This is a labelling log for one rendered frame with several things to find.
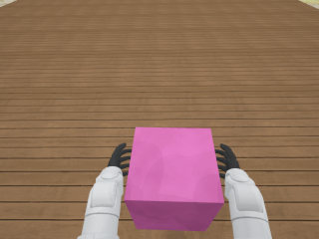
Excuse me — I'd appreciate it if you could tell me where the robot left forearm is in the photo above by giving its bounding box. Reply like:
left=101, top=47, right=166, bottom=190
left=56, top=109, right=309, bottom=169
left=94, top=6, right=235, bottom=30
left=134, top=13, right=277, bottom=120
left=77, top=166, right=124, bottom=239

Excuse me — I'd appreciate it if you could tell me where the robot right hand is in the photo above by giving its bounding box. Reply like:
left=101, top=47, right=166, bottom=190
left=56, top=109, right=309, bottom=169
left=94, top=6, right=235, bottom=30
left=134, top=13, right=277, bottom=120
left=214, top=143, right=240, bottom=179

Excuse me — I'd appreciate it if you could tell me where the robot left hand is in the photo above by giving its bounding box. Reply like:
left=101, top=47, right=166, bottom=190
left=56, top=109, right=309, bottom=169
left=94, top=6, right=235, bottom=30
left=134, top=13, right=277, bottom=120
left=107, top=142, right=132, bottom=176

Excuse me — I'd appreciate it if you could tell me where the carton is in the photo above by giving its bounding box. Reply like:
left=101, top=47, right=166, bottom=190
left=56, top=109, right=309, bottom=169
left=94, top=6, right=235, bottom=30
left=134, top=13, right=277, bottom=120
left=124, top=126, right=224, bottom=232

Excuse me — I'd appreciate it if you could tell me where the robot right forearm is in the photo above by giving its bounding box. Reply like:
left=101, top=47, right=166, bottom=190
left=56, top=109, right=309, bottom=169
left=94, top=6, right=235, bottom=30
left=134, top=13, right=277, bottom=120
left=224, top=168, right=272, bottom=239

